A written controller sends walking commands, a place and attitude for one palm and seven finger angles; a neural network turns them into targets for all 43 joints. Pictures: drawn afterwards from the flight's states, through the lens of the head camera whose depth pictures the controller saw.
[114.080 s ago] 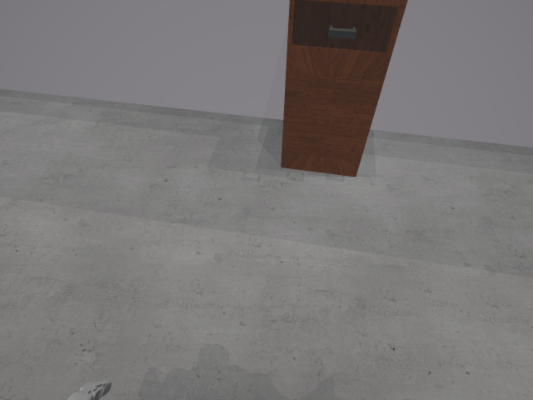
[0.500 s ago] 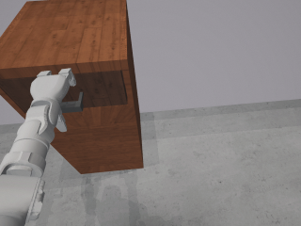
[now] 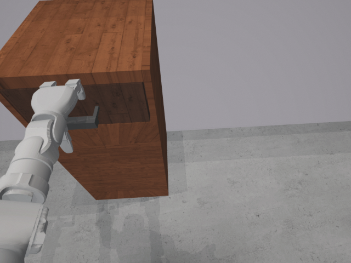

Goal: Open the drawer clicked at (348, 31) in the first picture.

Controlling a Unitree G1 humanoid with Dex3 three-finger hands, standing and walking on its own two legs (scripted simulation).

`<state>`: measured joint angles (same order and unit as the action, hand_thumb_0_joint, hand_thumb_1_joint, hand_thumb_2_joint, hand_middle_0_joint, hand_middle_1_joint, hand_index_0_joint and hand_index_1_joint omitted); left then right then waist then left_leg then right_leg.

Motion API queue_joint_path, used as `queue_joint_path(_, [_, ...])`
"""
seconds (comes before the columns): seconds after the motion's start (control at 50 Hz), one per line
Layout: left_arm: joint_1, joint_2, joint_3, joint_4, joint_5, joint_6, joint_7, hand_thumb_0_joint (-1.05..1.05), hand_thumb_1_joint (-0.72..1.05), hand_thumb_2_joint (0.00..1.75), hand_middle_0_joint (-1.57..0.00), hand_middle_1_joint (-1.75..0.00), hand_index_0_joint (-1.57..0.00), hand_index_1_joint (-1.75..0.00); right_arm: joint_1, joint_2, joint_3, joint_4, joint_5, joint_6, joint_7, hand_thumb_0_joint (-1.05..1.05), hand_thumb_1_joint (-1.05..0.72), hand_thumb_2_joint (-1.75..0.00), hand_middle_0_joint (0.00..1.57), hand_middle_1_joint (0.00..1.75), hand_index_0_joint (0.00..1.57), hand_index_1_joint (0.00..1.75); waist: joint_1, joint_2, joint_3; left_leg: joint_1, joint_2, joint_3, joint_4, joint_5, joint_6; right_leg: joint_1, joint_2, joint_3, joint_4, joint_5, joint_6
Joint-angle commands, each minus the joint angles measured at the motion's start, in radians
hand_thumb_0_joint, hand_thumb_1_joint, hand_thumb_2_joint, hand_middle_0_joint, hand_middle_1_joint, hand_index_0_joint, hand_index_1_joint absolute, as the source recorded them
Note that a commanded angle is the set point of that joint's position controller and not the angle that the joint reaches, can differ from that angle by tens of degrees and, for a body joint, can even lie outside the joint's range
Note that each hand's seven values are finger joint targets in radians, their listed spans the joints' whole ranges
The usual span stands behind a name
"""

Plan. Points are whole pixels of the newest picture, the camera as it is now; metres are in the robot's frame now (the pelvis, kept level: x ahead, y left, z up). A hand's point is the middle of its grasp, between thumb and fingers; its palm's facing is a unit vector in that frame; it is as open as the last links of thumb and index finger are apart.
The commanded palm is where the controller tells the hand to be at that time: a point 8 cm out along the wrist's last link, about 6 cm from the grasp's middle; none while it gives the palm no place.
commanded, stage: re-aim the fingers above the handle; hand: left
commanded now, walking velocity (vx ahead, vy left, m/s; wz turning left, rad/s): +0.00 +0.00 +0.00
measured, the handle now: (80, 116) +0.49 +0.28 +0.02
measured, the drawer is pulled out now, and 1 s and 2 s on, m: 0.00 0.00 0.00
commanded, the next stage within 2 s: lower the fingers behind the handle in 0.28 s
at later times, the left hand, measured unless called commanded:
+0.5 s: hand (62, 117) +0.44 +0.29 +0.08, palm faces -0.05 +0.01 -1.00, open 13.7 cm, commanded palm +0.42 +0.28 +0.13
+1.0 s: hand (72, 126) +0.44 +0.28 +0.04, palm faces -0.04 +0.01 -1.00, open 13.7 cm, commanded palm +0.43 +0.27 +0.10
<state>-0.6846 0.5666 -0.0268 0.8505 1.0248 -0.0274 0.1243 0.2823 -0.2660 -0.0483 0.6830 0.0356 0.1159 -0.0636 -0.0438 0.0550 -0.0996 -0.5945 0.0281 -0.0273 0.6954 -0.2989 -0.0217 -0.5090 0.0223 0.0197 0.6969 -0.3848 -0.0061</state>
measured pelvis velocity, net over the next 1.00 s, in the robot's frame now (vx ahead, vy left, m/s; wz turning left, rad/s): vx -0.01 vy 0.02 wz -0.02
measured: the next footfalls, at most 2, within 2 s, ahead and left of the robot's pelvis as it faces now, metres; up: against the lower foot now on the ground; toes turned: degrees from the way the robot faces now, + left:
none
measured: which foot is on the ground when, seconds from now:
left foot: down 0.00-1.00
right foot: down 0.00-1.00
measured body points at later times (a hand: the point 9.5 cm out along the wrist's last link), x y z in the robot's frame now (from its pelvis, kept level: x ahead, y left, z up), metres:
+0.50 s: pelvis +0.01 +0.00 +0.00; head +0.06 -0.02 +0.45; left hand +0.44 +0.28 +0.13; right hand +0.06 -0.26 -0.14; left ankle +0.02 +0.14 -0.72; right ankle -0.03 -0.12 -0.72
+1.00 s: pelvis -0.01 +0.02 -0.01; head +0.07 +0.01 +0.43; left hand +0.44 +0.28 +0.09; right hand +0.03 -0.25 -0.15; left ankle +0.02 +0.14 -0.72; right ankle -0.03 -0.12 -0.72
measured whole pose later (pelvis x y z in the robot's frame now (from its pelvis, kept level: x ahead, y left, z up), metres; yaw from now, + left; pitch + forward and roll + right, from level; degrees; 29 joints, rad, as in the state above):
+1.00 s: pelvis -0.01 +0.02 -0.01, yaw -1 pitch +16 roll -1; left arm -0.69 0.53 0.00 0.92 1.06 -0.01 0.24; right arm 0.31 -0.24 -0.06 0.71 0.02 0.13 -0.03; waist -0.06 0.06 -0.13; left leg -0.74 0.03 -0.01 0.80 -0.33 0.00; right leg -0.65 0.02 0.04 0.77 -0.40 0.02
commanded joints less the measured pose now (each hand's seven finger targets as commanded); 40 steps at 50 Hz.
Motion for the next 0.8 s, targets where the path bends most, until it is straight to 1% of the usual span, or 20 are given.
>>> queue_joint_path(0.0, [-0.441, 0.162, 0.006, -0.256, -0.032, -0.044, -0.013, 0.00, -0.50, 0.30, -0.30, -1.20, -0.30, -1.20, 0.057, -0.135, -0.059, -0.089, -0.008, -0.028, -0.017, 0.00, -0.90, -0.90, 0.20, 0.30, 0.20, 0.30, -0.046, -0.031, -0.344, 0.288, -0.053, 0.073, -0.019, 0.279, 0.070, 0.074, 0.024, -0.024, -0.110, 0.397, -0.013])
queue_joint_path(0.02, [-0.417, 0.165, 0.015, -0.269, -0.040, -0.055, -0.020, 0.00, -0.50, 0.30, -0.30, -1.20, -0.30, -1.20, 0.056, -0.132, -0.061, -0.092, -0.008, -0.028, -0.018, 0.00, -0.90, -0.90, 0.20, 0.30, 0.20, 0.30, -0.033, -0.026, -0.370, 0.295, -0.057, 0.076, -0.014, 0.286, 0.072, 0.088, 0.025, -0.019, -0.106, 0.413, -0.011])
queue_joint_path(0.04, [-0.414, 0.211, 0.054, -0.263, -0.039, -0.065, -0.020, 0.00, -0.50, 0.30, -0.30, -1.20, -0.30, -1.20, 0.056, -0.137, -0.061, -0.088, -0.007, -0.024, -0.020, 0.00, -0.90, -0.90, 0.20, 0.30, 0.20, 0.30, -0.032, -0.028, -0.344, 0.281, -0.056, 0.071, -0.014, 0.278, 0.070, 0.079, 0.026, -0.020, -0.102, 0.414, -0.014])
queue_joint_path(0.06, [-0.424, 0.192, 0.041, -0.285, -0.040, -0.077, -0.018, 0.00, -0.50, 0.30, -0.30, -1.20, -0.30, -1.20, 0.053, -0.133, -0.059, -0.090, -0.008, -0.024, -0.019, 0.00, -0.90, -0.90, 0.20, 0.30, 0.20, 0.30, -0.026, -0.009, -0.354, 0.282, -0.060, 0.072, -0.013, 0.289, 0.070, 0.076, 0.026, -0.019, -0.098, 0.417, -0.014])
queue_joint_path(0.12, [-0.427, 0.285, 0.138, -0.271, -0.031, -0.096, 0.020, 0.00, -0.50, 0.30, -0.30, -1.20, -0.30, -1.20, 0.057, -0.132, -0.056, -0.079, -0.008, -0.020, -0.016, 0.00, -0.90, -0.90, 0.20, 0.30, 0.20, 0.30, -0.010, -0.017, -0.347, 0.241, -0.060, 0.069, -0.008, 0.285, 0.068, 0.088, 0.026, -0.018, -0.085, 0.415, -0.015])
queue_joint_path(0.14, [-0.402, 0.358, 0.211, -0.253, -0.023, -0.096, 0.042, 0.00, -0.50, 0.30, -0.30, -1.20, -0.30, -1.20, 0.060, -0.135, -0.057, -0.076, -0.008, -0.017, -0.015, 0.00, -0.90, -0.90, 0.20, 0.30, 0.20, 0.30, 0.011, -0.008, -0.350, 0.218, -0.059, 0.066, -0.007, 0.295, 0.065, 0.101, 0.028, -0.020, -0.072, 0.423, -0.021])
queue_joint_path(0.16, [-0.398, 0.341, 0.201, -0.257, -0.015, -0.092, 0.061, 0.00, -0.50, 0.30, -0.30, -1.20, -0.30, -1.20, 0.055, -0.129, -0.054, -0.083, -0.009, -0.016, -0.012, 0.00, -0.90, -0.90, 0.20, 0.30, 0.20, 0.30, 0.016, -0.003, -0.368, 0.209, -0.063, 0.069, -0.008, 0.306, 0.063, 0.110, 0.028, -0.023, -0.065, 0.429, -0.020])
queue_joint_path(0.2, [-0.393, 0.402, 0.260, -0.246, -0.001, -0.079, 0.098, 0.00, -0.50, 0.30, -0.30, -1.20, -0.30, -1.20, 0.053, -0.131, -0.056, -0.076, -0.012, -0.016, -0.008, 0.00, -0.90, -0.90, 0.20, 0.30, 0.20, 0.30, 0.033, 0.004, -0.396, 0.193, -0.059, 0.075, -0.003, 0.325, 0.059, 0.137, 0.028, -0.022, -0.056, 0.448, -0.021])
queue_joint_path(0.26, [-0.344, 0.379, 0.237, -0.200, 0.016, -0.027, 0.124, 0.00, -0.50, 0.30, -0.30, -1.20, -0.30, -1.20, 0.046, -0.129, -0.057, -0.082, -0.010, -0.017, 0.000, 0.00, -0.90, -0.90, 0.20, 0.30, 0.20, 0.30, 0.040, 0.019, -0.396, 0.186, -0.057, 0.088, -0.006, 0.336, 0.055, 0.138, 0.031, -0.027, -0.050, 0.464, -0.019])
queue_joint_path(0.32, [-0.334, 0.416, 0.260, -0.214, 0.014, -0.001, 0.125, 0.00, -0.50, 0.30, -0.30, -1.20, -0.30, -1.20, 0.045, -0.135, -0.056, -0.085, -0.006, -0.009, 0.000, 0.00, -0.90, -0.90, 0.20, 0.30, 0.20, 0.30, 0.041, -0.022, -0.428, 0.189, -0.055, 0.095, -0.013, 0.349, 0.057, 0.182, 0.028, -0.021, -0.057, 0.502, -0.011])
queue_joint_path(0.38, [-0.328, 0.338, 0.189, -0.185, 0.004, 0.025, 0.100, 0.00, -0.50, 0.30, -0.30, -1.20, -0.30, -1.20, 0.045, -0.139, -0.056, -0.090, -0.001, -0.012, -0.003, 0.00, -0.90, -0.90, 0.20, 0.30, 0.20, 0.30, 0.015, -0.041, -0.376, 0.197, -0.053, 0.093, -0.027, 0.316, 0.062, 0.151, 0.030, -0.032, -0.076, 0.463, -0.010])
queue_joint_path(0.4, [-0.343, 0.307, 0.160, -0.189, -0.003, 0.020, 0.083, 0.00, -0.50, 0.30, -0.30, -1.20, -0.30, -1.20, 0.051, -0.144, -0.060, -0.086, -0.002, -0.014, -0.004, 0.00, -0.90, -0.90, 0.20, 0.30, 0.20, 0.30, -0.006, -0.065, -0.382, 0.210, -0.048, 0.092, -0.026, 0.318, 0.065, 0.155, 0.027, -0.031, -0.086, 0.472, -0.008])
queue_joint_path(0.42, [-0.314, 0.305, 0.156, -0.166, 0.000, 0.018, 0.066, 0.00, -0.50, 0.30, -0.30, -1.20, -0.30, -1.20, 0.055, -0.147, -0.061, -0.084, 0.001, -0.014, -0.006, 0.00, -0.90, -0.90, 0.20, 0.30, 0.20, 0.30, -0.005, -0.078, -0.372, 0.216, -0.048, 0.093, -0.026, 0.313, 0.067, 0.142, 0.028, -0.029, -0.087, 0.471, -0.005])
queue_joint_path(0.5, [-0.335, 0.195, 0.040, -0.201, -0.021, -0.034, -0.017, 0.00, -0.50, 0.30, -0.30, -1.20, -0.30, -1.20, 0.063, -0.146, -0.064, -0.089, -0.002, -0.014, -0.015, 0.00, -0.90, -0.90, 0.20, 0.30, 0.20, 0.30, -0.046, -0.067, -0.312, 0.249, -0.049, 0.083, -0.026, 0.272, 0.073, 0.082, 0.025, -0.028, -0.112, 0.413, -0.008])
queue_joint_path(0.56, [-0.367, 0.192, 0.036, -0.245, -0.026, -0.096, -0.038, 0.00, -0.50, 0.30, -0.30, -1.20, -0.30, -1.20, 0.068, -0.142, -0.065, -0.086, -0.006, -0.016, -0.022, 0.00, -0.90, -0.90, 0.20, 0.30, 0.20, 0.30, -0.046, -0.022, -0.282, 0.268, -0.051, 0.068, -0.017, 0.243, 0.071, 0.004, 0.031, -0.030, -0.106, 0.334, -0.015])
queue_joint_path(0.6, [-0.424, 0.202, 0.048, -0.289, -0.032, -0.137, -0.024, 0.00, -0.50, 0.30, -0.30, -1.20, -0.30, -1.20, 0.078, -0.139, -0.069, -0.078, -0.011, -0.018, -0.022, 0.00, -0.90, -0.90, 0.20, 0.30, 0.20, 0.30, -0.054, 0.012, -0.278, 0.277, -0.049, 0.057, -0.005, 0.243, 0.069, -0.029, 0.033, -0.034, -0.095, 0.301, -0.024])
queue_joint_path(0.64, [-0.413, 0.269, 0.128, -0.291, -0.023, -0.166, 0.018, 0.00, -0.50, 0.30, -0.30, -1.20, -0.30, -1.20, 0.081, -0.137, -0.074, -0.075, -0.013, -0.022, -0.020, 0.00, -0.90, -0.90, 0.20, 0.30, 0.20, 0.30, -0.031, 0.052, -0.305, 0.273, -0.050, 0.048, 0.012, 0.251, 0.064, -0.051, 0.039, -0.036, -0.068, 0.286, -0.032])
queue_joint_path(0.66, [-0.431, 0.266, 0.128, -0.301, -0.015, -0.174, 0.043, 0.00, -0.50, 0.30, -0.30, -1.20, -0.30, -1.20, 0.079, -0.133, -0.068, -0.079, -0.014, -0.022, -0.017, 0.00, -0.90, -0.90, 0.20, 0.30, 0.20, 0.30, -0.025, 0.064, -0.334, 0.261, -0.053, 0.043, 0.017, 0.256, 0.060, -0.058, 0.040, -0.039, -0.052, 0.278, -0.031])
queue_joint_path(0.72, [-0.433, 0.306, 0.188, -0.260, 0.011, -0.158, 0.132, 0.00, -0.50, 0.30, -0.30, -1.20, -0.30, -1.20, 0.085, -0.130, -0.070, -0.070, -0.019, -0.025, -0.004, 0.00, -0.90, -0.90, 0.20, 0.30, 0.20, 0.30, -0.008, 0.070, -0.373, 0.222, -0.050, 0.040, 0.041, 0.276, 0.053, -0.074, 0.044, -0.047, -0.016, 0.283, -0.033])
queue_joint_path(0.78, [-0.385, 0.330, 0.219, -0.199, 0.035, -0.088, 0.201, 0.00, -0.50, 0.30, -0.30, -1.20, -0.30, -1.20, 0.086, -0.132, -0.068, -0.071, -0.027, -0.021, 0.009, 0.00, -0.90, -0.90, 0.20, 0.30, 0.20, 0.30, 0.018, 0.081, -0.432, 0.192, -0.050, 0.051, 0.053, 0.305, 0.045, -0.053, 0.045, -0.053, 0.011, 0.310, -0.035])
